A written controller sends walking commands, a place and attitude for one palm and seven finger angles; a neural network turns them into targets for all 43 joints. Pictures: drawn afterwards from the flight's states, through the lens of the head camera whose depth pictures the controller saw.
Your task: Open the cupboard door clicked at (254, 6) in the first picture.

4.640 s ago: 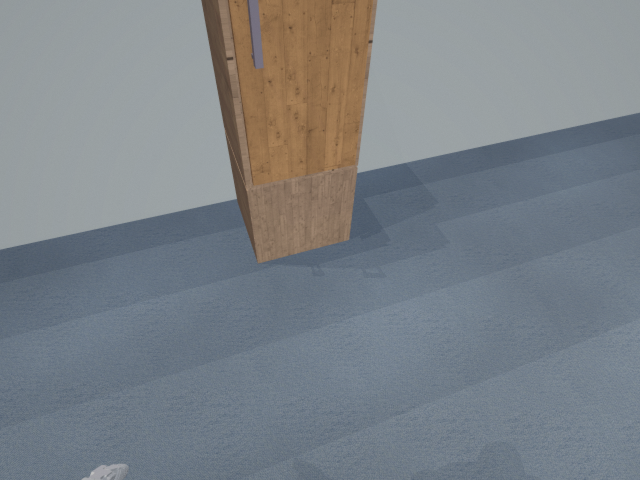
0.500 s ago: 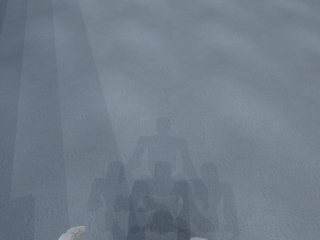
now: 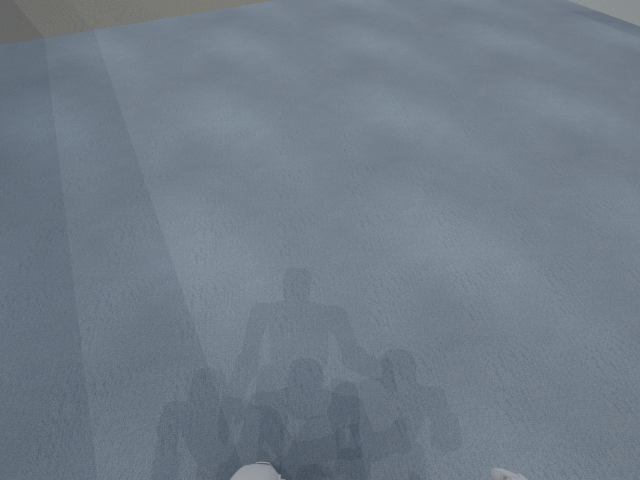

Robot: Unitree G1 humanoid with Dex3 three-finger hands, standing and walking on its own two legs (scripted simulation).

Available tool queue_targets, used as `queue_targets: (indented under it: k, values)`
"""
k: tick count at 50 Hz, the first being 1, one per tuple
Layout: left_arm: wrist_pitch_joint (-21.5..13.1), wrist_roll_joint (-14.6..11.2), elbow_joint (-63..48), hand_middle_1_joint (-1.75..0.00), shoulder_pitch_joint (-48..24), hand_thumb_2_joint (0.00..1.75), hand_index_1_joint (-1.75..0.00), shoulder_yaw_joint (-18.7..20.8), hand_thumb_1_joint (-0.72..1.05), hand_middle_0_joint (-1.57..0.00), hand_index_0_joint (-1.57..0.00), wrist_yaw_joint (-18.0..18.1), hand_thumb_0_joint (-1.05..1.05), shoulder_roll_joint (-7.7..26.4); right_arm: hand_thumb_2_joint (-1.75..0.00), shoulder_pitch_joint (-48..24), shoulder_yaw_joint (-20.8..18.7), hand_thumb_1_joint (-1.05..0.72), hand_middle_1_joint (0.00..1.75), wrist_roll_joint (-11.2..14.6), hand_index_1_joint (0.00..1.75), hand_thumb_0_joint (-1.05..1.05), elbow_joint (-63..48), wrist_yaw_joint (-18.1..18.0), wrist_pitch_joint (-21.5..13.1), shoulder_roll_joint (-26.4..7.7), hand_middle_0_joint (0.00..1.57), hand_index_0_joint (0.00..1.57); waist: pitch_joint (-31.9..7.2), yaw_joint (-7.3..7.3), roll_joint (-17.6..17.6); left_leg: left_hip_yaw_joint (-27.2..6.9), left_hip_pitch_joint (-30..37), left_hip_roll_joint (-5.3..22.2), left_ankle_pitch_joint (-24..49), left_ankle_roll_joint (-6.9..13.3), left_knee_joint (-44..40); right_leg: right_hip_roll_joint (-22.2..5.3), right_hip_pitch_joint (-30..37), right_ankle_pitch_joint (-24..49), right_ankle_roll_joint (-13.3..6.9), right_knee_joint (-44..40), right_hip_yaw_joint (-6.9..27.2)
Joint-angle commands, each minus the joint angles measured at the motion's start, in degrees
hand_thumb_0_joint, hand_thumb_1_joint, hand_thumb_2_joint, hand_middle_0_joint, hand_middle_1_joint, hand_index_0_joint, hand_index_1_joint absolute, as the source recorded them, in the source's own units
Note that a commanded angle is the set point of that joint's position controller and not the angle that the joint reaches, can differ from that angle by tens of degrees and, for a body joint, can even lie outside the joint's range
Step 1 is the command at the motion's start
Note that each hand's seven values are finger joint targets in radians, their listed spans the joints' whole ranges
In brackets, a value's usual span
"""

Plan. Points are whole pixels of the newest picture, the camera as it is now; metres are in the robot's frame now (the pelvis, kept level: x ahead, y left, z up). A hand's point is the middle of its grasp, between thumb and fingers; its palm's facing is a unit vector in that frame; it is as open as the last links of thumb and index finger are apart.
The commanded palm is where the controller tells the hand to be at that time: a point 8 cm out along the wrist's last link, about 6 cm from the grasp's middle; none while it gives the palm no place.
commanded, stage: walk to a spot facing it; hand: left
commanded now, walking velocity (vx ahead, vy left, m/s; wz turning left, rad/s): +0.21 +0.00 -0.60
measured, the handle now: out of the picture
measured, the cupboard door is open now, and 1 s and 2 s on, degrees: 0 0 0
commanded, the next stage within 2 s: turn to face it in 0.52 s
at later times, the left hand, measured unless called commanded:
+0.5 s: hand (223, 386) +0.28 +0.20 -0.16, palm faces -0.32 -0.92 -0.24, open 7.4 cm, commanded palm none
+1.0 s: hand (277, 379) +0.30 +0.11 -0.17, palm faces -0.28 -0.95 -0.14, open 7.3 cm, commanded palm none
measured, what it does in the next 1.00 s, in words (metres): walks ahead, turning right: left foot, then right foot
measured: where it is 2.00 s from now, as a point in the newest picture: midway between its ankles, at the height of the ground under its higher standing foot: outside the picture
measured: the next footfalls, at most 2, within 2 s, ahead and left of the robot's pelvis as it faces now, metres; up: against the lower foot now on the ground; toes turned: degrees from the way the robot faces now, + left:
left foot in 0.08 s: +0.14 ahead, +0.14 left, +0.00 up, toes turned +1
right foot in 0.60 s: +0.14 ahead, -0.11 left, +0.00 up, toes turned -30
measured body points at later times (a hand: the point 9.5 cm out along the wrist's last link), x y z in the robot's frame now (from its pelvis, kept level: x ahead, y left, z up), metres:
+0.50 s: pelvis +0.10 +0.03 +0.00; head +0.14 +0.03 +0.44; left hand +0.29 +0.24 -0.14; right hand +0.01 -0.20 -0.15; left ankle +0.10 +0.14 -0.74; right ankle +0.10 -0.11 -0.70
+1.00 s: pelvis +0.14 +0.00 -0.01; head +0.16 +0.00 +0.44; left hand +0.32 +0.16 -0.16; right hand +0.09 -0.23 -0.16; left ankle +0.18 +0.09 -0.72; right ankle +0.11 -0.10 -0.74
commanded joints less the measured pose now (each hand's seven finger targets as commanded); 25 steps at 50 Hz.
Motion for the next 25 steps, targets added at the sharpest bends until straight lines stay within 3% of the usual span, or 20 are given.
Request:
queue_targets:
  k: [1, 2, 3, 4, 5, 6, 7, 8, 10, 12, 15, 17, 23, 25]
  values:
    - [-1.1, -0.3, -3.9, -0.30, -3.1, 0.90, -0.30, 3.3, 0.90, -0.20, -0.20, 1.0, 0.00, 12.4, -0.90, -1.4, -0.3, -0.90, 0.30, 0.8, 0.30, 0.00, -5.8, -0.7, -3.5, -3.4, 0.20, 0.20, 0.7, -2.52, -8.8, 1.5, 9.3, -2.7, 2.0, 1.5, -13.9, -13.6, -5.3, 13.7, -6.9, -1.8, 15.1]
    - [-0.9, -0.5, -4.2, -0.30, -4.5, 0.90, -0.30, 3.4, 0.90, -0.20, -0.20, 1.0, 0.00, 11.8, -0.90, 4.0, -0.5, -0.90, 0.30, 0.9, 0.30, 0.00, -3.9, -1.3, -3.9, -4.7, 0.20, 0.20, -0.3, -5.14, -7.1, 1.2, 18.9, -2.6, 5.9, 1.9, -19.8, -10.6, -10.5, 12.4, -5.0, 3.2, 13.0]
    - [-0.7, -0.9, -4.4, -0.30, -3.9, 0.90, -0.30, 3.0, 0.90, -0.20, -0.20, 0.5, 0.00, 8.9, -0.90, 10.5, -1.3, -0.90, 0.30, 0.6, 0.30, 0.00, -1.7, -2.1, -4.3, -8.7, 0.20, 0.20, -4.3, -7.51, 2.1, -3.4, 32.0, 3.0, 4.2, 2.9, -23.4, -5.1, -18.1, 8.2, -2.7, 14.1, 8.8]
    - [-0.5, -1.7, -5.2, -0.30, -2.1, 0.90, -0.30, 2.4, 0.90, -0.20, -0.20, -0.2, 0.00, 5.5, -0.90, 16.4, -2.4, -0.90, 0.30, -0.2, 0.30, 0.00, -0.6, -2.3, -4.4, -14.7, 0.20, 0.20, -8.6, -8.84, 19.1, -23.1, 39.8, 21.1, 0.5, 8.0, -28.2, 1.7, -30.2, -15.6, 1.1, 31.6, -0.9]
    - [-0.2, -0.9, -5.4, -0.30, -2.5, 0.90, -0.30, 2.6, 0.90, -0.20, -0.20, -0.1, 0.00, 6.9, -0.90, 15.9, -1.9, -0.90, 0.30, 0.2, 0.30, 0.00, -1.1, -2.2, -3.5, -14.8, 0.20, 0.20, -5.8, -8.25, 15.8, -27.0, 31.4, 25.8, -6.2, 11.1, -32.6, -1.5, -30.8, -18.1, 1.9, 41.1, -2.3]
    - [0.4, -0.3, -4.5, -0.30, -1.8, 0.90, -0.30, 3.2, 0.90, -0.20, -0.20, -0.3, 0.00, 8.0, -0.90, 10.0, -1.1, -0.90, 0.30, 0.2, 0.30, 0.00, -2.7, -1.9, -3.0, -11.3, 0.20, 0.20, -0.8, -5.63, 10.8, -21.7, 21.5, 23.2, -12.7, 10.9, -34.8, -4.5, -29.0, -15.2, 2.1, 44.1, -2.6]
    - [1.0, 0.2, -3.8, -0.30, -2.4, 0.90, -0.30, 3.4, 0.90, -0.20, -0.20, -0.7, 0.00, 7.6, -0.90, 6.5, -0.3, -0.90, 0.30, 0.2, 0.30, 0.00, -3.5, -2.1, -3.3, -8.5, 0.20, 0.20, 2.6, -4.57, 10.5, -17.8, 15.7, 20.2, -13.0, 9.6, -36.2, -5.3, -28.3, -11.2, 2.5, 46.3, -3.7]
    - [1.3, 0.3, -3.4, -0.30, -3.3, 0.90, -0.30, 3.5, 0.90, -0.20, -0.20, -1.4, 0.00, 7.8, -0.90, 4.0, 0.5, -0.90, 0.30, 0.3, 0.30, 0.00, -3.9, -2.3, -3.4, -6.8, 0.20, 0.20, 4.9, -3.64, 8.5, -13.2, 12.6, 18.3, -8.3, 9.1, -35.8, -7.0, -27.8, -8.1, 2.8, 47.0, -4.6]
    - [2.3, 0.3, -3.2, -0.30, -2.0, 0.90, -0.30, 3.5, 0.90, -0.20, -0.20, -1.7, 0.00, 5.6, -0.90, 4.2, 0.9, -0.90, 0.30, 0.3, 0.30, 0.00, -3.0, -2.6, -3.8, -5.1, 0.20, 0.20, 4.1, -2.15, 8.3, -4.2, 12.8, 15.1, 5.2, 8.3, -34.2, -7.3, -26.6, -3.0, 3.9, 47.6, -5.7]
    - [3.0, -0.1, -3.3, -0.30, -1.8, 0.90, -0.30, 3.3, 0.90, -0.20, -0.20, -1.5, 0.00, 4.9, -0.90, 5.8, 0.8, -0.90, 0.30, 0.6, 0.30, 0.00, -2.1, -2.9, -4.0, -4.9, 0.20, 0.20, 1.2, -2.14, 9.0, 0.9, 16.2, 14.5, 17.5, 9.3, -31.6, -7.5, -26.6, -1.4, 4.7, 47.1, -6.4]
    - [3.7, -0.1, -4.6, -0.30, -4.4, 0.90, -0.30, 3.2, 0.90, -0.20, -0.20, -1.4, 0.00, 4.2, -0.90, 7.7, 0.4, -0.90, 0.30, 0.6, 0.30, 0.00, -0.8, -3.0, -3.9, -4.7, 0.20, 0.20, -0.1, -2.53, 6.9, 4.2, 19.9, 15.4, 26.2, 10.9, -29.6, -8.4, -28.3, -0.3, 5.6, 44.5, -7.2]
    - [4.0, 0.0, -6.1, -0.30, -8.3, 0.90, -0.30, 3.0, 0.90, -0.20, -0.20, -1.4, 0.00, 3.6, -0.90, 9.7, -0.2, -0.90, 0.30, 0.4, 0.30, 0.00, 0.2, -2.9, -3.7, -4.7, 0.20, 0.20, -0.1, -3.72, 6.0, 5.5, 22.2, 15.7, 29.6, 11.6, -28.4, -8.7, -29.1, -0.2, 6.0, 40.0, -8.3]
    - [3.6, 0.1, -9.3, -0.30, -16.5, 0.90, -0.30, 2.2, 0.90, -0.20, -0.20, -1.2, 0.00, 3.6, -0.90, 12.2, -1.2, -0.90, 0.30, -0.1, 0.30, 0.00, 2.0, -2.2, -2.6, -6.3, 0.20, 0.20, 0.6, -6.13, 8.9, 9.9, 23.5, 16.8, 33.1, 11.3, -24.2, -7.5, -23.7, -2.3, 4.9, 24.6, -12.0]
    - [3.2, 0.1, -9.9, -0.30, -17.0, 0.90, -0.30, 2.1, 0.90, -0.20, -0.20, -1.1, 0.00, 3.9, -0.90, 12.1, -1.5, -0.90, 0.30, -0.2, 0.30, 0.00, 2.3, -2.0, -2.4, -7.3, 0.20, 0.20, 0.6, -5.92, 9.5, 10.7, 23.6, 17.5, 34.5, 10.7, -21.9, -6.4, -20.8, -3.2, 4.0, 20.2, -12.8]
